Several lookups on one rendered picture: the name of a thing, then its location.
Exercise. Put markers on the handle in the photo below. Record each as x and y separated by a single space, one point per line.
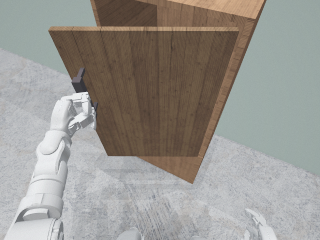
80 86

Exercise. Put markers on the robot left shin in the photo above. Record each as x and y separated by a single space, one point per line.
133 229

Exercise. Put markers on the left robot hand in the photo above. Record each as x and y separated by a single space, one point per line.
65 118

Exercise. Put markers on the left robot thigh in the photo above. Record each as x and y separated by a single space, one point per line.
131 235

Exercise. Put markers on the cupboard door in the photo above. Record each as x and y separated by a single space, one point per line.
156 86

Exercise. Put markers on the left robot upper arm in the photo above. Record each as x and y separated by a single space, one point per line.
40 229

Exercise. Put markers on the robot left forearm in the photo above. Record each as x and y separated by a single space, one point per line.
43 199

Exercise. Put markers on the right robot hand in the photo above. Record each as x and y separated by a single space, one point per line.
264 231

